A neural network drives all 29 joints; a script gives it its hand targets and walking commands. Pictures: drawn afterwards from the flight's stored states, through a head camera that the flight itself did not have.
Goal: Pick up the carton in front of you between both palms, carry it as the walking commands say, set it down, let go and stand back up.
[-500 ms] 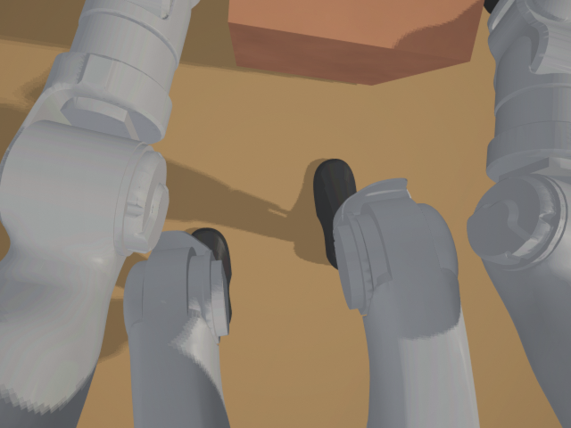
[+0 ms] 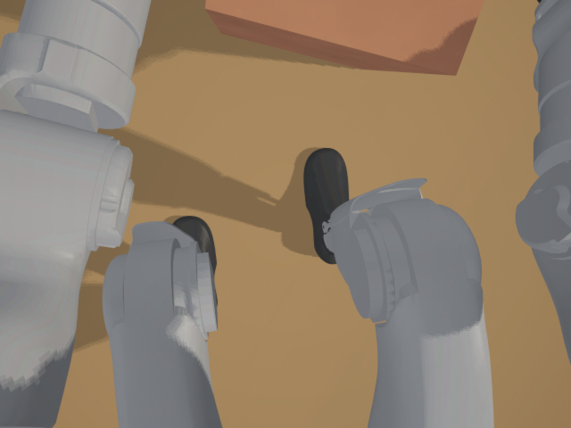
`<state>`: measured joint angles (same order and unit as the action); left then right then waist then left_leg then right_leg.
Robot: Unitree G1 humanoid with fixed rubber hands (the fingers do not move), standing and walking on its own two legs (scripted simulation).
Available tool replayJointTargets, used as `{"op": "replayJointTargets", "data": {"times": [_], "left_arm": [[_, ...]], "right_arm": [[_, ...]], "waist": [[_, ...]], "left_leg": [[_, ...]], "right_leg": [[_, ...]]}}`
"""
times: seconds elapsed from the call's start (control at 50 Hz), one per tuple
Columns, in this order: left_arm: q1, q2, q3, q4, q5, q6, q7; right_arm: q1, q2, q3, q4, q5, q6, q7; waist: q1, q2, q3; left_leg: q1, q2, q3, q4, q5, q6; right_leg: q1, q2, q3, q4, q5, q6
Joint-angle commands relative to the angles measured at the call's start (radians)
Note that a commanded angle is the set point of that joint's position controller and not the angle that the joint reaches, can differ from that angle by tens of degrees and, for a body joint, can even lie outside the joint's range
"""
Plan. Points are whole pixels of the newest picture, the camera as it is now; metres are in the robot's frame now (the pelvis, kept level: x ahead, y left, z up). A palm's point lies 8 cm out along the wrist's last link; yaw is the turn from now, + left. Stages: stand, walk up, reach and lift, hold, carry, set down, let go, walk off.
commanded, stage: set down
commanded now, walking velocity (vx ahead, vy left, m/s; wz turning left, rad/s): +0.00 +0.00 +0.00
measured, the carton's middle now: out of the picture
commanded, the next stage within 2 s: let go in 1.04 s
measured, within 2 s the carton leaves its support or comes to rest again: neither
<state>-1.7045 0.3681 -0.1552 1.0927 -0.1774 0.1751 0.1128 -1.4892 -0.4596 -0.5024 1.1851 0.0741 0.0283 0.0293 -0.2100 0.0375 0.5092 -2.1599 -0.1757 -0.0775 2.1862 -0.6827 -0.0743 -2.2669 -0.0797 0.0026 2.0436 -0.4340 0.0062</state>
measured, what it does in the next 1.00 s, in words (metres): rises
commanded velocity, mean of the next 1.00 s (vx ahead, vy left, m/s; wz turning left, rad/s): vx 0.00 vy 0.00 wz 0.00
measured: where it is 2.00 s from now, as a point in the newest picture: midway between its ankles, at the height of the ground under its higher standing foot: (263, 256)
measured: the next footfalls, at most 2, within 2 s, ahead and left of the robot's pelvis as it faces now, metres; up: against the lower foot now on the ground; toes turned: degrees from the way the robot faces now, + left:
none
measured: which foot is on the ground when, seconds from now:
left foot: down 0.00-1.00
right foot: down 0.00-1.00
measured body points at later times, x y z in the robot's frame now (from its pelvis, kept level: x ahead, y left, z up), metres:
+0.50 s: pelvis +0.00 +0.00 +0.07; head +0.35 -0.09 +0.34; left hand +0.64 -0.02 -0.03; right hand +0.49 -0.38 -0.04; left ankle +0.08 +0.12 -0.36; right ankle +0.15 -0.13 -0.36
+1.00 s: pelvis +0.03 -0.01 +0.20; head +0.35 -0.07 +0.50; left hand +0.64 -0.01 +0.11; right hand +0.49 -0.38 +0.11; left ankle +0.08 +0.12 -0.36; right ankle +0.15 -0.13 -0.36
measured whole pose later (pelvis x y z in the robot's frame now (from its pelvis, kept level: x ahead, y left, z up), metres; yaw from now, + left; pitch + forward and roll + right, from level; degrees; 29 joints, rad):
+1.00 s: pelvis +0.03 -0.01 +0.20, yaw -2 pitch +45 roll +3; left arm -1.39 0.30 0.13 0.90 0.01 0.35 0.09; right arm -1.17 -0.32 -0.45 0.77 0.05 0.28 0.02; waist -0.22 0.09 0.02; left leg -1.70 -0.08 -0.04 1.44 -0.53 -0.04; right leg -1.82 -0.01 0.04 1.34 -0.32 0.01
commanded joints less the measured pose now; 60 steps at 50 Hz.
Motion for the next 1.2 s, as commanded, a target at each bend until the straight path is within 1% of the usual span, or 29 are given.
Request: {"op": "replayJointTargets", "data": {"times": [0.0,0.06,0.14,0.18,0.2,0.24,0.28,0.32,0.36,0.4,0.44,0.48,0.58,0.62,0.66,0.72,0.82,0.88,0.96,1.04,1.12,1.18], "left_arm": [[-0.330,0.028,0.009,-0.180,0.007,-0.012,0.004],[-0.330,0.051,0.039,-0.245,0.024,0.006,0.011],[-0.314,0.049,0.074,-0.323,0.042,0.042,0.017],[-0.292,0.053,0.107,-0.314,0.054,0.067,0.017],[-0.279,0.057,0.128,-0.297,0.063,0.078,0.016],[-0.252,0.068,0.174,-0.240,0.085,0.098,0.011],[-0.227,0.078,0.215,-0.185,0.108,0.108,0.003],[-0.210,0.089,0.251,-0.143,0.129,0.109,-0.005],[-0.201,0.100,0.279,-0.114,0.147,0.108,-0.010],[-0.193,0.104,0.298,-0.101,0.161,0.105,-0.015],[-0.184,0.101,0.306,-0.104,0.170,0.104,-0.020],[-0.174,0.092,0.302,-0.124,0.174,0.104,-0.024],[-0.154,0.058,0.263,-0.224,0.164,0.120,-0.025],[-0.143,0.046,0.248,-0.266,0.158,0.131,-0.022],[-0.126,0.035,0.240,-0.300,0.156,0.141,-0.019],[-0.091,0.026,0.243,-0.329,0.163,0.155,-0.015],[-0.030,0.019,0.270,-0.329,0.182,0.162,-0.014],[-0.003,0.014,0.284,-0.317,0.190,0.158,-0.018],[0.023,0.006,0.293,-0.302,0.194,0.151,-0.026],[0.067,-0.017,0.311,-0.258,0.206,0.137,-0.037],[0.196,-0.074,0.347,-0.274,0.249,0.121,-0.026],[0.344,-0.145,0.374,-0.347,0.290,0.105,-0.001]], "right_arm": [[-0.224,-0.169,0.029,-0.117,0.050,-0.010,0.002],[-0.211,-0.188,0.023,-0.170,0.047,0.013,-0.016],[-0.184,-0.186,0.017,-0.287,0.023,0.063,-0.045],[-0.176,-0.166,0.028,-0.315,0.014,0.096,-0.053],[-0.180,-0.151,0.033,-0.326,0.009,0.111,-0.055],[-0.192,-0.115,0.047,-0.339,0.000,0.137,-0.055],[-0.200,-0.079,0.069,-0.356,-0.004,0.154,-0.053],[-0.205,-0.051,0.091,-0.372,-0.002,0.167,-0.051],[-0.203,-0.031,0.107,-0.382,0.000,0.176,-0.050],[-0.191,-0.019,0.113,-0.391,0.000,0.185,-0.049],[-0.168,-0.014,0.107,-0.400,-0.006,0.192,-0.048],[-0.137,-0.018,0.093,-0.413,-0.015,0.198,-0.049],[-0.059,-0.045,0.053,-0.474,-0.028,0.213,-0.049],[-0.032,-0.053,0.046,-0.502,-0.023,0.221,-0.047],[-0.004,-0.056,0.044,-0.524,-0.016,0.228,-0.042],[0.035,-0.051,0.046,-0.541,-0.006,0.238,-0.034],[0.080,-0.030,0.052,-0.540,0.000,0.243,-0.019],[0.096,-0.020,0.050,-0.535,-0.009,0.239,-0.013],[0.111,-0.014,0.043,-0.533,-0.027,0.230,-0.007],[0.143,0.011,0.034,-0.496,-0.054,0.213,0.003],[0.247,0.034,0.036,-0.512,-0.098,0.195,0.030],[0.367,0.051,0.048,-0.568,-0.133,0.183,0.062]], "waist": [[-0.182,0.196,-1.279],[-0.185,0.186,-1.400],[-0.197,0.170,-1.576],[-0.189,0.149,-1.587],[-0.179,0.130,-1.560],[-0.148,0.082,-1.473],[-0.113,0.035,-1.408],[-0.083,-0.001,-1.381],[-0.063,-0.024,-1.378],[-0.056,-0.033,-1.393],[-0.062,-0.028,-1.422],[-0.080,-0.010,-1.464],[-0.129,0.074,-1.595],[-0.139,0.107,-1.639],[-0.141,0.132,-1.669],[-0.134,0.149,-1.675],[-0.111,0.132,-1.635],[-0.105,0.113,-1.612],[-0.106,0.096,-1.589],[-0.098,0.082,-1.524],[-0.081,0.074,-1.567],[-0.063,0.064,-1.613]], "left_leg": [[0.334,0.085,0.098,-0.187,0.276,0.009],[0.338,0.074,0.131,-0.202,0.229,0.008],[0.375,0.049,0.161,-0.255,0.181,0.011],[0.373,0.036,0.173,-0.289,0.143,0.017],[0.360,0.031,0.178,-0.308,0.115,0.021],[0.312,0.026,0.183,-0.343,0.062,0.033],[0.275,0.024,0.184,-0.371,0.041,0.044],[0.253,0.023,0.182,-0.398,0.038,0.053],[0.247,0.023,0.178,-0.424,0.040,0.060],[0.255,0.023,0.176,-0.450,0.047,0.062],[0.274,0.021,0.174,-0.475,0.057,0.060],[0.305,0.018,0.173,-0.501,0.072,0.055],[0.440,0.009,0.170,-0.569,0.132,0.038],[0.501,0.007,0.167,-0.597,0.168,0.032],[0.555,0.006,0.162,-0.626,0.205,0.028],[0.607,0.006,0.155,-0.676,0.244,0.024],[0.643,0.010,0.146,-0.777,0.275,0.025],[0.669,0.013,0.140,-0.844,0.286,0.026],[0.733,0.017,0.127,-0.935,0.307,0.027],[0.783,0.025,0.113,-1.016,0.323,0.027],[0.866,0.031,0.105,-1.095,0.409,0.018],[0.936,0.032,0.101,-1.158,0.494,0.008]], "right_leg": [[0.819,0.043,-0.020,-0.082,0.516,0.002],[0.962,0.056,-0.028,-0.101,0.546,0.004],[1.134,0.075,-0.058,-0.150,0.543,0.010],[1.159,0.083,-0.073,-0.180,0.512,0.016],[1.148,0.086,-0.078,-0.198,0.478,0.021],[1.111,0.092,-0.082,-0.233,0.395,0.032],[1.087,0.097,-0.084,-0.262,0.329,0.041],[1.083,0.101,-0.084,-0.286,0.292,0.047],[1.086,0.105,-0.082,-0.310,0.273,0.052],[1.094,0.109,-0.082,-0.336,0.269,0.055],[1.108,0.113,-0.083,-0.361,0.283,0.055],[1.127,0.117,-0.086,-0.387,0.315,0.054],[1.172,0.123,-0.100,-0.452,0.440,0.044],[1.190,0.125,-0.105,-0.478,0.492,0.040],[1.206,0.128,-0.108,-0.505,0.539,0.038],[1.233,0.131,-0.108,-0.549,0.589,0.039],[1.296,0.131,-0.101,-0.635,0.632,0.046],[1.337,0.130,-0.099,-0.691,0.640,0.050],[1.376,0.127,-0.101,-0.773,0.637,0.053],[1.369,0.123,-0.102,-0.851,0.611,0.053],[1.453,0.120,-0.103,-0.914,0.674,0.045],[1.557,0.119,-0.099,-0.960,0.747,0.036]]}}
